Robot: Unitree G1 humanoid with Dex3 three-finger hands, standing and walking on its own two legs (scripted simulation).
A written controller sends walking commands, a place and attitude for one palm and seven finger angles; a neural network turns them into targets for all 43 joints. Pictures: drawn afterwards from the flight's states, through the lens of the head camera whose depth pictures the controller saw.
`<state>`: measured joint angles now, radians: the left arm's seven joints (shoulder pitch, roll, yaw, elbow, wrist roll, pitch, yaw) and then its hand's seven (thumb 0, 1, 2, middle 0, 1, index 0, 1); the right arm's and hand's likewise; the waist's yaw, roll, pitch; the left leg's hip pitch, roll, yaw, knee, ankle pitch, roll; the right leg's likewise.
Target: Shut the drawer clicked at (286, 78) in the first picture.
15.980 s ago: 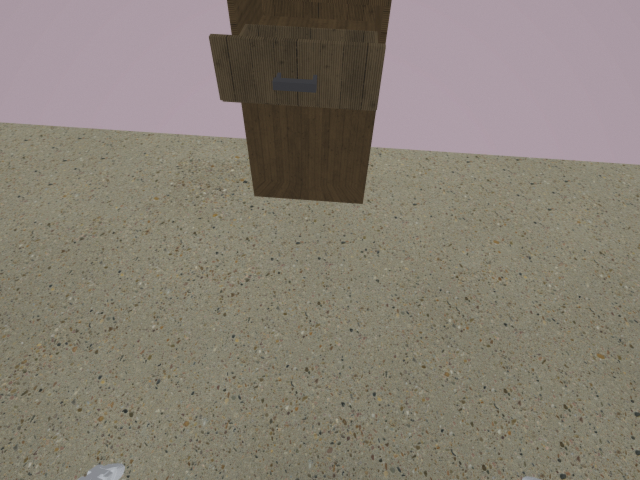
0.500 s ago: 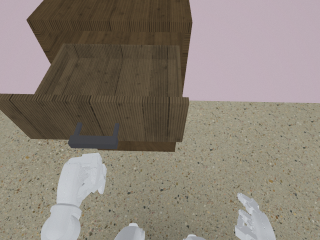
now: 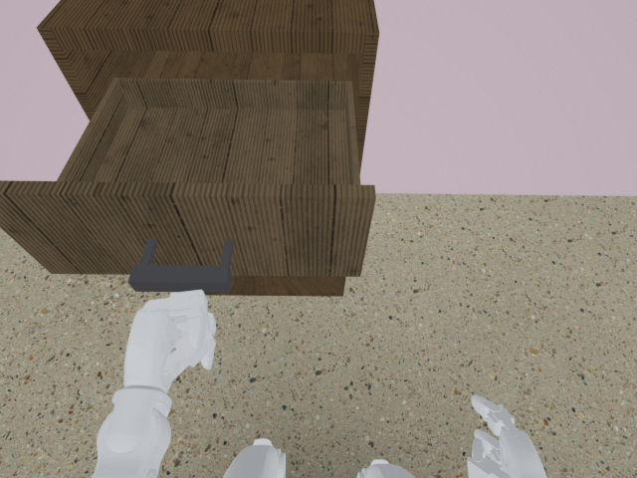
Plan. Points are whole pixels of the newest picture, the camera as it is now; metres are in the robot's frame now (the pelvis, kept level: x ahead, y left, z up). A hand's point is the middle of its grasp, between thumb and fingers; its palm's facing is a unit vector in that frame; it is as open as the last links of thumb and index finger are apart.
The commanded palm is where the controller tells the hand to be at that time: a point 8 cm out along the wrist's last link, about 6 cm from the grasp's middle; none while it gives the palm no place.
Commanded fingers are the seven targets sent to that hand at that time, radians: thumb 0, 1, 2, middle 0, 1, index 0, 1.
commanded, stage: bring the fist close to the handle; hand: left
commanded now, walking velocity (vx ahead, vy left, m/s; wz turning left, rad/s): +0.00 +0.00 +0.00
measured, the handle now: (185, 262) +0.37 +0.18 +0.05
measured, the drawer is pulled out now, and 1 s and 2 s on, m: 0.30 0.23 0.10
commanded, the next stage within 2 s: push the drawer shut in 0.06 s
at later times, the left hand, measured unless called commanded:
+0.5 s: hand (216, 321) +0.29 +0.13 +0.04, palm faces +0.00 -1.00 -0.04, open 3.1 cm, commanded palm +0.29 +0.19 +0.05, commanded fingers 0.00 0.90 0.90 -1.40 -1.60 -1.40 -1.60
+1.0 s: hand (217, 272) +0.36 +0.14 +0.04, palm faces +0.00 -1.00 -0.04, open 3.0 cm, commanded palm +0.35 +0.20 +0.05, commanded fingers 0.00 0.90 0.90 -1.40 -1.60 -1.40 -1.60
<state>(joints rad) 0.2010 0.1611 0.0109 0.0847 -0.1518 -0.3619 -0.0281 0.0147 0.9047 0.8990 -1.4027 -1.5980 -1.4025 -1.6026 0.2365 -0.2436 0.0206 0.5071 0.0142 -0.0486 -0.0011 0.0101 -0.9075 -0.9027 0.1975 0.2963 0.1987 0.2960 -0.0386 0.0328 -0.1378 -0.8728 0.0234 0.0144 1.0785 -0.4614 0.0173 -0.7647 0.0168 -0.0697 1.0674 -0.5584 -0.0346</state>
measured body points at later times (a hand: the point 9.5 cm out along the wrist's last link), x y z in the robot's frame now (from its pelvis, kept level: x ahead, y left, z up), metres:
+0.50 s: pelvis +0.00 -0.01 +0.00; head +0.07 -0.01 +0.44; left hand +0.29 +0.19 +0.05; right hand +0.17 -0.25 -0.10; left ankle +0.04 +0.11 -0.66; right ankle -0.02 -0.10 -0.66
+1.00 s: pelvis -0.01 +0.00 +0.00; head +0.06 +0.00 +0.44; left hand +0.35 +0.19 +0.05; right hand +0.10 -0.26 -0.11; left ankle +0.03 +0.11 -0.66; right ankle -0.02 -0.10 -0.66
